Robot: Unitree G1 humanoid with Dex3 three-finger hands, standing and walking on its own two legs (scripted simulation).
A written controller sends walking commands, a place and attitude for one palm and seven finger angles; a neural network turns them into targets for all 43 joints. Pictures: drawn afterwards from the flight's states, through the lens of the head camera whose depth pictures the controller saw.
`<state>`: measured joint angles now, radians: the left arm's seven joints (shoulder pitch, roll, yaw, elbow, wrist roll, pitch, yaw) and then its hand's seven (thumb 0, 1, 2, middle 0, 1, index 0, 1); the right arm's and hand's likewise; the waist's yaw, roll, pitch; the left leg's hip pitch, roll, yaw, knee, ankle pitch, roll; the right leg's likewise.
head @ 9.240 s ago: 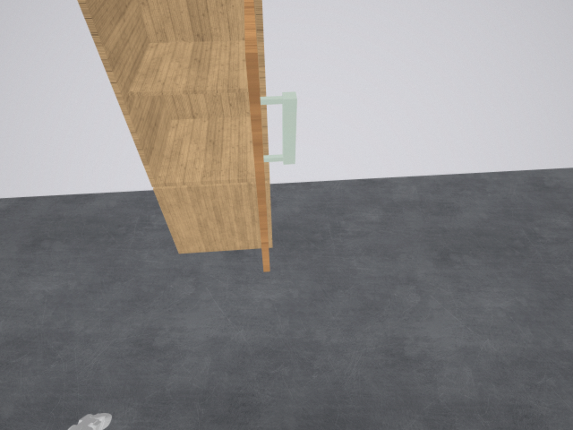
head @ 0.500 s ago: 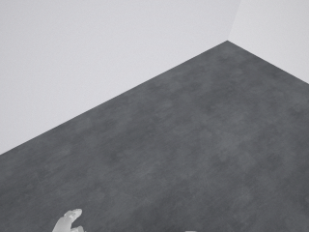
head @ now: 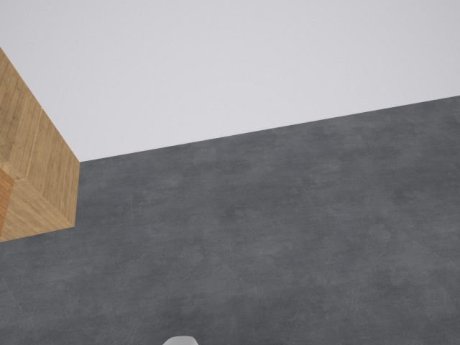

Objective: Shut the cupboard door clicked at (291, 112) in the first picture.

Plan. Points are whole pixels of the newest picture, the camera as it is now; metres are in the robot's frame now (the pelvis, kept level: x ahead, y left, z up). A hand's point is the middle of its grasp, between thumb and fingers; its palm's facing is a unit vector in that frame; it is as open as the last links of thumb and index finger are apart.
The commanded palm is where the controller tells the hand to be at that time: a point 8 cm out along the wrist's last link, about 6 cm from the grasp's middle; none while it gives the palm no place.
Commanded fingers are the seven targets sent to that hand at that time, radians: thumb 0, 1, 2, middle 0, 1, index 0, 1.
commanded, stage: turn to face it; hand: left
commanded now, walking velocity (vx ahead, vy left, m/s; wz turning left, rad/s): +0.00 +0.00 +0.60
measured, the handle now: out of the picture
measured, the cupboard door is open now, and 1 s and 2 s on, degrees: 90 90 90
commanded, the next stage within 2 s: take the last steps up to it in 1.14 s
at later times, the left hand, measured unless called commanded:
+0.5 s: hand out of the picture +0.10 +0.25 -0.14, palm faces +0.28 -0.92 -0.27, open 7.4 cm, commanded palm none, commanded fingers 0.00 0.90 0.90 -0.20 -0.30 -0.20 -0.30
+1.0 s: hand out of the picture -0.09 +0.19 -0.17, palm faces +0.58 -0.77 -0.27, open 7.4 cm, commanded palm none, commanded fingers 0.00 0.90 0.90 -0.20 -0.30 -0.20 -0.30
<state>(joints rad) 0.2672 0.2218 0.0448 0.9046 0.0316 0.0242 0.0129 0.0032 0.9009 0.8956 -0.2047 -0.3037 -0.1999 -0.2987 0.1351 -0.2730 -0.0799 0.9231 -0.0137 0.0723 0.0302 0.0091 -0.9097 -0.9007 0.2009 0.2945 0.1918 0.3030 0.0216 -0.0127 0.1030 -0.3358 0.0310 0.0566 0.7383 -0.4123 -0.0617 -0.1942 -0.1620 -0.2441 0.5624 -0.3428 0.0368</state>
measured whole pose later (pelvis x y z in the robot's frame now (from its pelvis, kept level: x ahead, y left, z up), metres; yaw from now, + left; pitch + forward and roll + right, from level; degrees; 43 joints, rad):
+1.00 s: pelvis +0.01 +0.00 +0.00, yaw +35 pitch +0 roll +1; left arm 0.27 0.23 0.05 0.93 0.03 0.02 0.01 0.00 0.90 0.90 -0.20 -0.30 -0.20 -0.30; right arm 0.15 -0.26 -0.07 0.93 -0.01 0.06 0.02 0.01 -0.91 -0.90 0.20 0.29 0.19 0.30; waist 0.03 -0.01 0.09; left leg -0.29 0.03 0.06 0.66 -0.37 -0.05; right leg -0.23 -0.17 -0.24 0.59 -0.33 0.03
